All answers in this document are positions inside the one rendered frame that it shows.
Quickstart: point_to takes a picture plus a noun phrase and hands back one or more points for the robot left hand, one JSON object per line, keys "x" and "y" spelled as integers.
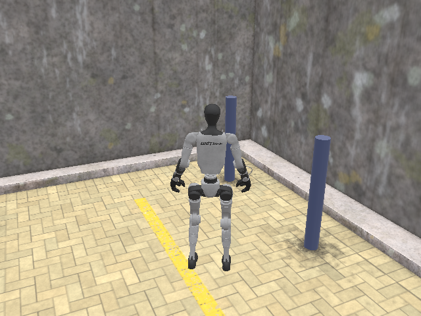
{"x": 178, "y": 183}

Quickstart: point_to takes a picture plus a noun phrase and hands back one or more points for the left robot shin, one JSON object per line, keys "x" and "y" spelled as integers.
{"x": 193, "y": 236}

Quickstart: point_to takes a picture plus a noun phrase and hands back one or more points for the left robot upper arm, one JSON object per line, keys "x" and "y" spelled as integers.
{"x": 187, "y": 148}

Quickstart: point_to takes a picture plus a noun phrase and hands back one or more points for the right robot upper arm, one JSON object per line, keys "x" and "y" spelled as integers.
{"x": 235, "y": 148}

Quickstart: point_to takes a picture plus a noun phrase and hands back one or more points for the robot left forearm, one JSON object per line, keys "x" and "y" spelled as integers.
{"x": 178, "y": 172}

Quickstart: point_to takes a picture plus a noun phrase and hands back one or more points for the humanoid robot torso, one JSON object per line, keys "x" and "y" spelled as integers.
{"x": 211, "y": 153}

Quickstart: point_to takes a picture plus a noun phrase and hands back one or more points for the robot right hand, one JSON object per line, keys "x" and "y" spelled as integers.
{"x": 242, "y": 183}

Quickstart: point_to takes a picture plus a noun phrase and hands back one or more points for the robot right forearm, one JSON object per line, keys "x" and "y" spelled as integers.
{"x": 243, "y": 172}

